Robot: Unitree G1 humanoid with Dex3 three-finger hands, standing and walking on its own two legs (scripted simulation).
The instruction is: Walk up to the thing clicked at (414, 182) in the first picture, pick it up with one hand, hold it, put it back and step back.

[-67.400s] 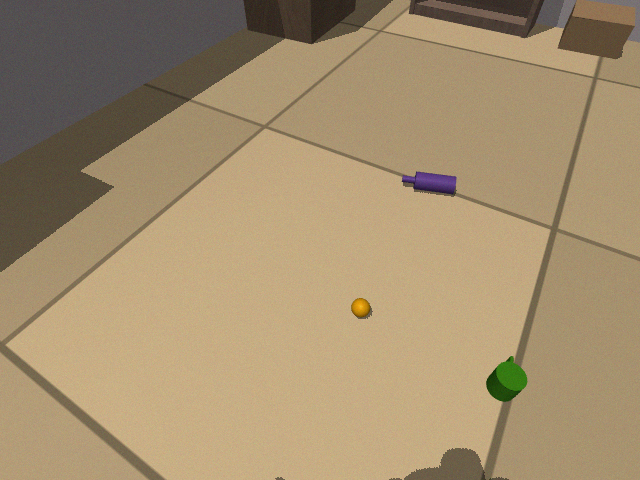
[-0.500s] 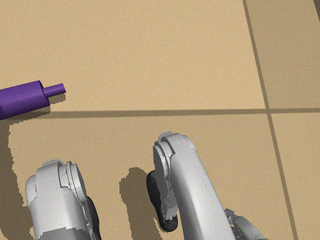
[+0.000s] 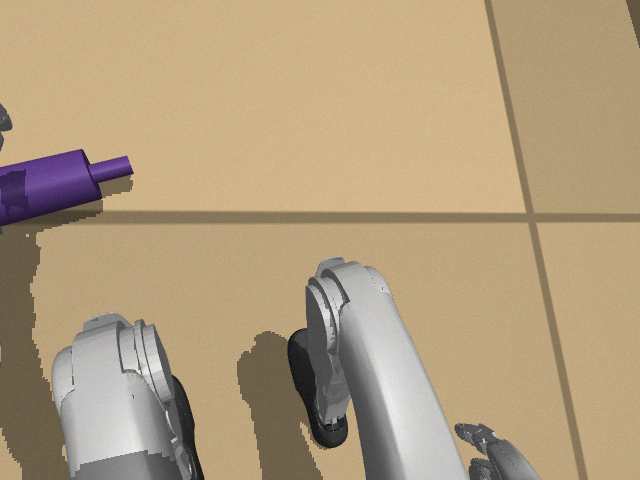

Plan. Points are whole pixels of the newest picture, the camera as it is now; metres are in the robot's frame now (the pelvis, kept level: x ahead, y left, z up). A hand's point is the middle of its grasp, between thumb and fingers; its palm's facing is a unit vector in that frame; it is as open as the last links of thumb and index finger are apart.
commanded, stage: home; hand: left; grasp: from above
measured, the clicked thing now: (50, 184) +0.55 +0.27 -0.30
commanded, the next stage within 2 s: none
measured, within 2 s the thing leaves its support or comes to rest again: neither
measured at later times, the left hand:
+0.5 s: hand out of the picture +0.45 +0.29 -0.04, palm faces -0.31 -0.51 -0.80, open 9.2 cm
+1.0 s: hand out of the picture +0.29 +0.23 +0.16, palm faces +0.11 -0.94 -0.31, open 7.4 cm
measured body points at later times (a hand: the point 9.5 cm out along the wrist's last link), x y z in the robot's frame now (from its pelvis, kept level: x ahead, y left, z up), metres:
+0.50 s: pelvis +0.02 +0.01 +0.08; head +0.22 +0.05 +0.47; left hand +0.46 +0.31 +0.01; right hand +0.11 -0.25 -0.05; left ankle +0.09 +0.13 -0.31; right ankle +0.12 -0.12 -0.31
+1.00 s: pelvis +0.04 +0.00 +0.26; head +0.16 +0.03 +0.70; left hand +0.29 +0.28 +0.19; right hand +0.26 -0.22 +0.17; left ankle +0.09 +0.12 -0.31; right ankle +0.12 -0.12 -0.31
